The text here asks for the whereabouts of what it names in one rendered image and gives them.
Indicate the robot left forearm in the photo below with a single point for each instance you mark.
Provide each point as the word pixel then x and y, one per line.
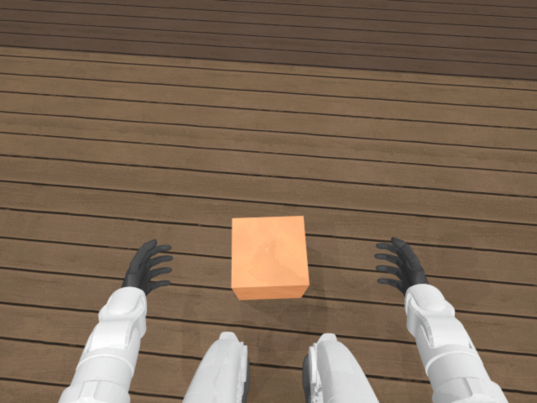
pixel 107 364

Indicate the left robot thigh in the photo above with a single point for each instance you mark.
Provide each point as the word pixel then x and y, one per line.
pixel 221 369

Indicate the robot left hand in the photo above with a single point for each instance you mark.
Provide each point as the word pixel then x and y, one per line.
pixel 139 274

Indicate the robot right hand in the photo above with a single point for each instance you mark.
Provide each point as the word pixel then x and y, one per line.
pixel 409 270

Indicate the carton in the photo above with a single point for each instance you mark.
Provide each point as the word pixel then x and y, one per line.
pixel 269 259

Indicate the robot right forearm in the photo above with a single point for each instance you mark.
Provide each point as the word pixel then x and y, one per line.
pixel 451 362

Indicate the robot left shin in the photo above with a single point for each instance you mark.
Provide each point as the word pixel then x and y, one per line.
pixel 231 335

